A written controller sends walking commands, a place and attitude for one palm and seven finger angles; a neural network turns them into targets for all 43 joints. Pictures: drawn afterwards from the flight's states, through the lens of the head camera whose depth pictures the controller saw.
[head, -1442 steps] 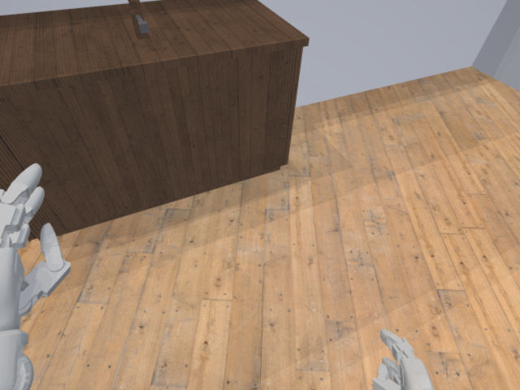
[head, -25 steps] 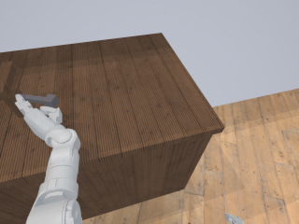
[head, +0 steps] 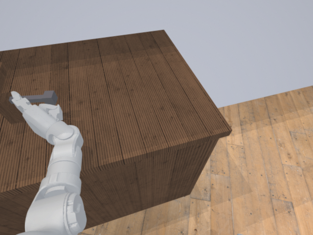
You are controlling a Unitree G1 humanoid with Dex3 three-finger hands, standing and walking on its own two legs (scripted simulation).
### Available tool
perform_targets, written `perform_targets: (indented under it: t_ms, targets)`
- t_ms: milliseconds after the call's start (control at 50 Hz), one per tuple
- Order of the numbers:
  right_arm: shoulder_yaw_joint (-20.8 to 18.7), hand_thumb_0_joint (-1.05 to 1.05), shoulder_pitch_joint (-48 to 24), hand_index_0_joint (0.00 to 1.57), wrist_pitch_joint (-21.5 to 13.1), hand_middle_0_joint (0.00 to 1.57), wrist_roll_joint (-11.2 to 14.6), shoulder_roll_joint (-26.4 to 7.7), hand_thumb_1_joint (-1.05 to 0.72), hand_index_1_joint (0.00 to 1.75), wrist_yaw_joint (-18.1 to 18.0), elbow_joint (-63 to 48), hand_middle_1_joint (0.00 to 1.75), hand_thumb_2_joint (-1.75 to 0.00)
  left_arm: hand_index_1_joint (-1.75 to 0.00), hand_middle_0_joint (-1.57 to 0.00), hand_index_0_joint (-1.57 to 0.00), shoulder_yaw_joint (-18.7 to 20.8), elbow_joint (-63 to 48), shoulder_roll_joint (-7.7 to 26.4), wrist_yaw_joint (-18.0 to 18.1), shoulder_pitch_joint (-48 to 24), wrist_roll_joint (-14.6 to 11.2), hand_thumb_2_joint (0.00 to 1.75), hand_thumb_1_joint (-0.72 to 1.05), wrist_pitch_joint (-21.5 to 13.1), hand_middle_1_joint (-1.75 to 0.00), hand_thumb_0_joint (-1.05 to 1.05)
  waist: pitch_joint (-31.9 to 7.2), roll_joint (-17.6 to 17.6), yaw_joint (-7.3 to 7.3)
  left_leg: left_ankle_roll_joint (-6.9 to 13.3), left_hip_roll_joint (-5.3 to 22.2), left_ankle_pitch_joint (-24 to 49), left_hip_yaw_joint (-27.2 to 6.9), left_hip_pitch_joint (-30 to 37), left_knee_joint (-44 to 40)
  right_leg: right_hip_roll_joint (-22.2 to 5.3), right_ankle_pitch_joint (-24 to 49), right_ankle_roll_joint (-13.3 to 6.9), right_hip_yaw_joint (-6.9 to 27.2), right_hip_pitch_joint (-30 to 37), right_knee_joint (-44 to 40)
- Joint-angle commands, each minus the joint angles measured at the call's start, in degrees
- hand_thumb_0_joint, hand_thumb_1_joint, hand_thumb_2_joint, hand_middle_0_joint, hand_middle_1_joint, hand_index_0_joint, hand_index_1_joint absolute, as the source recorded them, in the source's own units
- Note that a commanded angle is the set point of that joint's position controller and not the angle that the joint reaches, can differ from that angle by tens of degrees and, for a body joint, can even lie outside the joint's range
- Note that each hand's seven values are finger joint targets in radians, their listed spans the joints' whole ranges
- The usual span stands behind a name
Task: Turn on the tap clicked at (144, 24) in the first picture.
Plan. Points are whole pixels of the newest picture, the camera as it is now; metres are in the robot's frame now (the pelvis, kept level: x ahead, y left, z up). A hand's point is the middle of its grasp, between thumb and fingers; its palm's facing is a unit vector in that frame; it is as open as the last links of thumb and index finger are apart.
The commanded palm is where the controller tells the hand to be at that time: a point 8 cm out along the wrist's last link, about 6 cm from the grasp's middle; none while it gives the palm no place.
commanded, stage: lift the hand up off the lever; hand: left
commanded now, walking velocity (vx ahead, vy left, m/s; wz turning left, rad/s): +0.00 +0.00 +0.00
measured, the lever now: (50, 98) +0.45 +0.30 +0.10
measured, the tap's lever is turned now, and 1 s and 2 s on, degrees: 78 80 80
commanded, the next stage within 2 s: none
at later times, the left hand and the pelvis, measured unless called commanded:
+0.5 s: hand (56, 105) +0.41 +0.27 +0.11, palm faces +0.83 -0.55 -0.06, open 7.8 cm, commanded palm +0.36 +0.27 +0.11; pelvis +0.01 +0.00 +0.01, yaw +0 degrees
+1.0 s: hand (53, 102) +0.40 +0.26 +0.13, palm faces +0.83 -0.56 -0.05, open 7.8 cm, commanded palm +0.35 +0.27 +0.13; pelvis +0.01 +0.00 +0.01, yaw +0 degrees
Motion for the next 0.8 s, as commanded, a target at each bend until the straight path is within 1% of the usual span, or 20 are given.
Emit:
perform_targets:
  t_ms: [0,40,80,120,140,180,200,240,340,380,420,440,460,500,540,580,640,680,740,780]
  targets:
    - [-2.70,0.00,0.18,0.20,-1.60,0.20,-0.25,-7.97,-0.90,0.30,-0.34,-6.27,0.30,-0.90,-0.15,-0.15,-0.15,-2.50,-12.63,10.55,-0.23,-23.54,1.66,0.90,0.90,-3.36,-0.15,0.00,-17.91,1.07,-0.88,0.83,0.46,14.93,0.58,9.81,-3.73,-1.65,15.46,2.09,2.82,8.07,-5.39]
    - [-2.74,0.00,0.22,0.20,-1.54,0.20,-0.30,-8.18,-0.90,0.30,-0.41,-5.94,0.30,-0.90,-0.15,-0.15,-0.15,-0.85,-13.37,12.36,-0.01,-23.88,1.75,0.90,0.90,-3.38,-0.15,0.00,-18.02,1.27,-0.45,0.83,0.43,14.93,0.38,9.85,-3.97,-1.65,15.54,2.05,2.89,8.62,-5.44]
    - [-2.86,0.00,0.02,0.20,-1.66,0.20,-0.23,-7.90,-0.90,0.30,-0.20,-6.62,0.30,-0.90,-0.15,-0.15,-0.15,-2.18,-16.05,10.85,-0.16,-23.10,1.43,0.90,0.90,-3.53,-0.15,0.00,-20.01,1.96,-0.25,0.80,0.40,17.20,0.85,11.23,-3.75,-1.63,17.84,2.10,2.98,9.99,-5.24]
    - [-2.74,0.00,-0.10,0.20,-1.71,0.20,-0.11,-7.91,-0.90,0.30,-0.18,-6.68,0.30,-0.90,-0.15,-0.15,-0.15,-2.44,-15.99,10.71,-0.28,-21.78,1.38,0.90,0.90,-2.77,-0.15,0.00,-18.44,0.73,-0.26,0.87,0.41,16.67,0.93,10.30,-4.09,-1.65,18.00,2.15,2.90,10.51,-5.63]
    - [-2.82,0.00,-0.38,0.20,-1.55,0.20,-0.03,-8.18,-0.90,0.30,-0.38,-6.25,0.30,-0.90,-0.15,-0.15,-0.15,-0.48,-16.16,12.88,-0.19,-21.70,1.58,0.90,0.90,-2.57,-0.15,0.00,-17.74,1.29,0.09,0.84,0.57,16.68,0.68,10.46,-4.47,-1.71,17.71,2.04,2.99,10.53,-5.84]
    - [-2.72,0.00,-0.84,0.20,-1.69,0.20,0.14,-7.81,-0.90,0.30,-0.26,-6.99,0.30,-0.90,-0.15,-0.15,-0.15,-2.56,-17.84,10.41,-0.50,-20.67,1.14,0.90,0.90,-1.86,-0.15,0.00,-17.89,2.22,0.39,0.66,0.46,17.22,0.85,11.10,-4.96,-1.65,17.91,1.93,2.86,11.12,-5.96]
    - [-2.66,0.00,-1.30,0.20,-1.81,0.20,0.26,-7.81,-0.90,0.30,-0.28,-6.84,0.30,-0.90,-0.15,-0.15,-0.15,-3.53,-18.09,9.66,-0.52,-21.43,1.02,0.90,0.90,-1.45,-0.15,0.00,-17.02,2.36,-0.20,0.73,0.53,16.37,1.02,11.28,-5.09,-1.68,17.09,2.01,2.91,10.51,-6.46]
    - [-2.69,0.00,-1.30,0.20,-1.85,0.20,0.14,-8.10,-0.90,0.30,-0.60,-6.42,0.30,-0.90,-0.15,-0.15,-0.15,-0.67,-16.81,12.18,-0.10,-19.77,0.94,0.90,0.90,-0.60,-0.15,0.00,-15.94,-0.10,0.45,0.84,0.50,15.58,0.72,10.43,-5.73,-1.59,16.48,2.11,2.74,11.30,-6.99]
    - [-2.69,0.00,-2.12,0.20,-1.74,0.20,0.33,-7.66,-0.90,0.30,-0.67,-7.23,0.30,-0.90,-0.15,-0.15,-0.15,-1.28,-21.07,11.39,-0.38,-18.22,0.90,0.90,0.90,0.55,-0.15,0.00,-17.77,1.81,1.25,0.68,0.44,18.60,1.35,12.48,-6.08,-1.86,19.88,2.05,2.89,13.67,-7.09]
    - [-2.61,0.00,-2.43,0.20,-1.69,0.20,0.58,-7.44,-0.90,0.30,-0.56,-7.85,0.30,-0.90,-0.15,-0.15,-0.15,-2.12,-20.83,9.98,-0.75,-15.11,0.38,0.90,0.90,1.58,-0.15,0.00,-16.60,-0.33,1.55,0.75,0.49,18.53,1.59,11.87,-6.40,-1.95,20.57,2.23,2.82,14.62,-7.52]
    - [-2.52,0.00,-3.14,0.20,-1.71,0.20,0.86,-7.53,-0.90,0.30,-0.77,-7.93,0.30,-0.90,-0.15,-0.15,-0.15,-3.41,-21.48,9.04,-1.15,-16.43,0.10,0.90,0.90,2.51,-0.15,0.00,-14.88,-0.75,0.85,0.85,0.50,17.47,1.69,11.82,-6.89,-2.12,19.96,2.35,2.95,14.28,-8.31]
    - [-2.49,0.00,-3.48,0.20,-1.67,0.20,0.88,-7.71,-0.90,0.30,-1.01,-7.66,0.30,-0.90,-0.15,-0.15,-0.15,-1.79,-21.39,10.64,-1.08,-16.00,0.15,0.90,0.90,2.95,-0.15,0.00,-14.32,0.01,1.52,0.83,0.41,17.02,1.44,11.91,-7.35,-2.05,18.92,2.18,2.93,14.16,-8.53]
    - [-2.38,0.00,-3.63,0.20,-1.68,0.20,0.99,-7.47,-0.90,0.30,-1.07,-7.91,0.30,-0.90,-0.15,-0.15,-0.15,-3.37,-22.55,9.23,-1.22,-17.25,-0.05,0.90,0.90,3.06,-0.15,0.00,-14.61,-0.52,0.80,0.80,0.49,17.27,1.42,12.69,-7.48,-2.15,18.94,2.27,2.77,14.17,-8.62]
    - [-2.36,0.00,-4.14,0.20,-1.99,0.20,1.02,-7.28,-0.90,0.30,-1.18,-7.94,0.30,-0.90,-0.15,-0.15,-0.15,-4.82,-24.00,7.81,-1.41,-17.34,-0.19,0.90,0.90,3.32,-0.15,0.00,-14.70,0.16,0.80,0.73,0.49,17.63,1.54,13.66,-7.51,-2.12,19.21,2.22,2.86,14.02,-8.91]
    - [-2.34,0.00,-4.70,0.20,-2.07,0.20,0.98,-7.34,-0.90,0.30,-1.46,-7.50,0.30,-0.90,-0.15,-0.15,-0.15,-3.49,-24.05,9.31,-1.30,-17.20,0.09,0.90,0.90,3.76,-0.15,0.00,-13.78,1.34,1.25,0.52,0.53,17.06,1.18,13.86,-7.98,-2.06,17.60,2.03,2.72,13.34,-9.12]
    - [-2.04,0.00,-5.12,0.20,-2.21,0.20,1.11,-7.04,-0.90,0.30,-1.55,-7.48,0.30,-0.90,-0.15,-0.15,-0.15,-5.59,-23.67,7.50,-1.51,-19.31,-0.04,0.90,0.90,4.12,-0.15,0.00,-12.89,0.56,0.60,0.56,0.48,15.84,1.12,13.92,-8.27,-2.18,16.45,2.10,2.77,12.80,-9.56]
    - [-2.15,0.00,-5.46,0.20,-2.24,0.20,1.06,-7.23,-0.90,0.30,-2.07,-7.17,0.30,-0.90,-0.15,-0.15,-0.15,-3.30,-24.58,10.35,-1.34,-20.14,0.15,0.90,0.90,4.28,-0.15,0.00,-14.78,0.72,1.16,0.58,0.42,16.02,1.00,14.70,-8.38,-2.22,16.51,2.06,2.95,13.70,-9.68]
    - [-2.04,0.00,-5.47,0.20,-2.47,0.20,0.98,-6.82,-0.90,0.30,-1.97,-7.42,0.30,-0.90,-0.15,-0.15,-0.15,-5.38,-24.92,7.73,-1.37,-20.08,-0.03,0.90,0.90,4.52,-0.15,0.00,-15.53,0.39,0.97,0.48,0.36,17.22,1.25,15.42,-8.23,-2.31,17.90,2.15,2.78,14.12,-9.45]
    - [-2.22,0.00,-5.53,0.20,-2.21,0.20,1.02,-7.05,-0.90,0.30,-1.93,-7.55,0.30,-0.90,-0.15,-0.15,-0.15,-2.91,-25.68,9.97,-1.37,-17.00,0.08,0.90,0.90,5.44,-0.15,0.00,-16.74,1.62,2.38,-0.06,0.48,20.72,1.10,16.12,-8.27,-2.20,20.70,1.82,2.60,15.63,-8.77]
    - [-2.11,0.00,-5.89,0.20,-2.19,0.20,1.15,-6.75,-0.90,0.30,-1.81,-7.97,0.30,-0.90,-0.15,-0.15,-0.15,-5.25,-27.14,7.74,-1.58,-17.85,-0.10,0.90,0.90,5.85,-0.15,0.00,-16.30,0.55,1.65,0.01,0.67,21.52,1.37,16.60,-8.25,-2.32,21.60,1.98,2.47,15.75,-8.92]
